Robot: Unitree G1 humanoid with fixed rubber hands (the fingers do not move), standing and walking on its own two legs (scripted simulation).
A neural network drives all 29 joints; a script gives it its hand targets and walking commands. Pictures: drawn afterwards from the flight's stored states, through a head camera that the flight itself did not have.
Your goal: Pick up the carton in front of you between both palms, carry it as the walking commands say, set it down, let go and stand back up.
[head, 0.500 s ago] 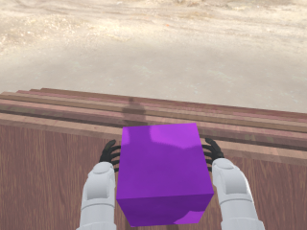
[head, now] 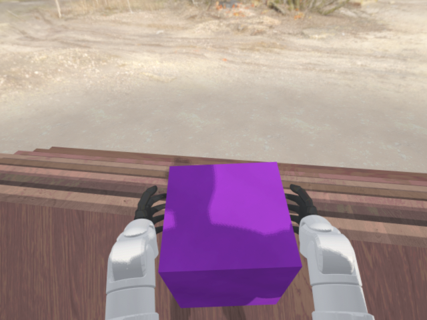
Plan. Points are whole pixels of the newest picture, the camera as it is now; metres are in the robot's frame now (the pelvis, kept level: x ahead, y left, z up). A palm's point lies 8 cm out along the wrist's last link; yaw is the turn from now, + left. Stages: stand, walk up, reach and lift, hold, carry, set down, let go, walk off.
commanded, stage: carry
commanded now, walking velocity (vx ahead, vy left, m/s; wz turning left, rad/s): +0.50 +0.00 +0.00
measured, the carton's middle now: (225, 239) +0.31 +0.01 +0.03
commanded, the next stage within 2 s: none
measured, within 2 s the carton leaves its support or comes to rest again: neither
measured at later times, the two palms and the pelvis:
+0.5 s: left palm (172, 171) +0.47 +0.13 +0.08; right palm (297, 170) +0.47 -0.18 +0.08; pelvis +0.24 -0.03 -0.02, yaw +1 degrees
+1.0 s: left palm (173, 111) +0.80 +0.17 +0.09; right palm (263, 106) +0.80 -0.15 +0.10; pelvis +0.50 +0.00 -0.01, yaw +1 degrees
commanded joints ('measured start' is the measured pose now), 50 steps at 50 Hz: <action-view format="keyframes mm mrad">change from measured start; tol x32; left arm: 1 -396 -865 -666 -82 -277 68 -144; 25 102 -504 -594 -581 -331 252 202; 50 -548 -609 -550 -93 -292 153 212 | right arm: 1 -496 875 666 -156 306 40 133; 26 -45 444 565 -686 356 224 -188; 50 -520 534 398 -112 264 94 -194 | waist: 1 -3 -149 -11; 6 -4 -230 -91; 9 -30 417 -159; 12 -38 31 -128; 23 0 143 -15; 26 23 -339 -149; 50 -75 294 -194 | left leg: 1 -262 -4 134 133 -15 14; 5 -443 -9 193 46 -113 4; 9 581 359 -364 -308 465 148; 20 202 228 113 -407 370 96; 28 -466 54 41 740 -65 37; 46 -89 -19 280 -65 174 51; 50 444 404 -527 -320 -137 277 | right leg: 1 138 -234 270 -246 -27 -114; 5 292 -279 300 -214 437 -178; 11 -631 -61 -54 544 -199 -18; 24 169 21 -245 -33 132 -43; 26 436 -396 516 -328 -190 -173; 41 7 -262 -33 -385 -86 -174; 46 -14 -197 -97 -135 10 -147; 50 -571 -7 -46 732 -164 -63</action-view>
